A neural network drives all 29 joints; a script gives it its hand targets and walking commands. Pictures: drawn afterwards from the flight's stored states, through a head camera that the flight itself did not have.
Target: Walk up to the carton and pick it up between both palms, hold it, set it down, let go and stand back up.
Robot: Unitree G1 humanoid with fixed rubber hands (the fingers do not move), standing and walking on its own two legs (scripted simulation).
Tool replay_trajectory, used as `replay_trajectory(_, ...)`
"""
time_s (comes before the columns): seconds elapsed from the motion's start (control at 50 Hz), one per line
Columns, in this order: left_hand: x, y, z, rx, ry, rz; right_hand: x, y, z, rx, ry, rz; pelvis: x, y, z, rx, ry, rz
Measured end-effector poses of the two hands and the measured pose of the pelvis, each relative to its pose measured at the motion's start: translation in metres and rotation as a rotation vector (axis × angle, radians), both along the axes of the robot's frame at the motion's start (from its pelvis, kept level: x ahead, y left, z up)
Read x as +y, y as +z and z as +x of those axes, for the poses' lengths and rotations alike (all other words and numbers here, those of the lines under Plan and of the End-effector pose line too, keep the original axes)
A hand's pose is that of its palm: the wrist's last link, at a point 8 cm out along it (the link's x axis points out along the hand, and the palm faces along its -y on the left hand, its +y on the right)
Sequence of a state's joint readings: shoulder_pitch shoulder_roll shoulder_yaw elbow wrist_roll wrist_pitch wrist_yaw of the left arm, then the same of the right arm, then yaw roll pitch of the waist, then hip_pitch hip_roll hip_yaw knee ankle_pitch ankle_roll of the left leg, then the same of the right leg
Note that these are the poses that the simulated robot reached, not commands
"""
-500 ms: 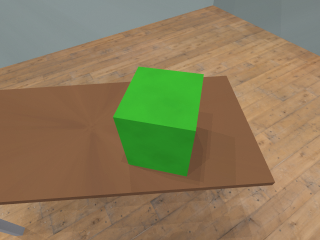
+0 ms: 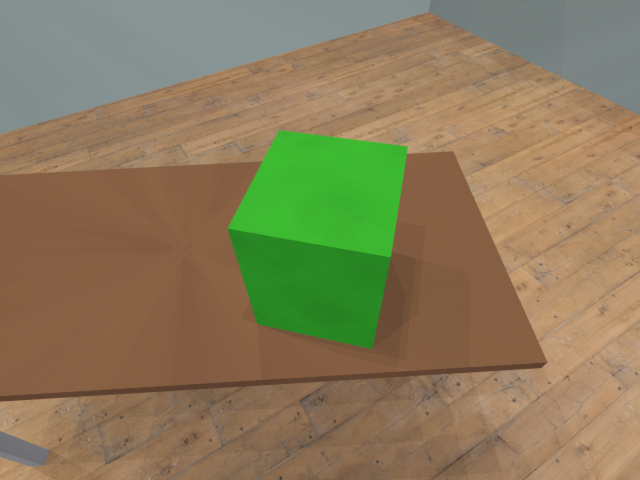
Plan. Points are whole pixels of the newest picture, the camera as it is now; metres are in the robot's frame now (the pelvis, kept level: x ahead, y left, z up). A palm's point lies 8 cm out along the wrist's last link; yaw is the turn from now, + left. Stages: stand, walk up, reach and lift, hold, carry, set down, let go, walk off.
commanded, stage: stand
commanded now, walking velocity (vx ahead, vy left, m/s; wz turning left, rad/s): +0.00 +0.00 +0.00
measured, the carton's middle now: (326, 242) +0.45 +0.01 +0.00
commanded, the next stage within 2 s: none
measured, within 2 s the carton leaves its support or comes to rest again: neither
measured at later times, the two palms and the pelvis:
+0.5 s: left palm out of the picture +0.05 +0.30 -0.12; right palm out of the picture +0.06 -0.30 -0.12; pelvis +0.00 +0.00 +0.00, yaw +0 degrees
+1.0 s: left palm out of the picture +0.04 +0.30 -0.12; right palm out of the picture +0.05 -0.29 -0.12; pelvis +0.00 +0.01 +0.00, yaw +0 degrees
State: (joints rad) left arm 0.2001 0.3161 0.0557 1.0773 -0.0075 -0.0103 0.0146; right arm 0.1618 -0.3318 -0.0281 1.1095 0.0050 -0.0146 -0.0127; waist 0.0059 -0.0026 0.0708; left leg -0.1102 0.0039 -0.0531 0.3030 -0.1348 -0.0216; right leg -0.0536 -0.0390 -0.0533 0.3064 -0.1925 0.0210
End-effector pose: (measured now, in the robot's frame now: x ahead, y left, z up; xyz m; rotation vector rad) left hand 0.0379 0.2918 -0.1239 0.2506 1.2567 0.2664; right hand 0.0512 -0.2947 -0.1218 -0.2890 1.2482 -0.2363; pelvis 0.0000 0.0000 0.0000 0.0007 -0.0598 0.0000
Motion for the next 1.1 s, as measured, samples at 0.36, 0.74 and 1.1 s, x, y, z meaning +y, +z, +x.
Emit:
replay_trajectory(0.36,0.004,0.001,0.007,-0.042,-0.002,0.003,0.000,0.004,0.009,-0.031,0.012,-0.005,0.000,-0.001,-0.002,0.004,-0.001,-0.004)
replay_trajectory(0.74,0.017,0.001,0.000,-0.023,0.016,0.015,0.007,0.006,0.014,-0.042,0.018,-0.011,0.007,0.000,0.001,0.000,0.002,-0.003)
replay_trajectory(1.1,0.014,0.003,0.005,-0.006,0.006,0.021,0.010,-0.003,-0.004,0.023,0.010,0.006,0.007,0.000,0.002,0.010,0.010,0.000)
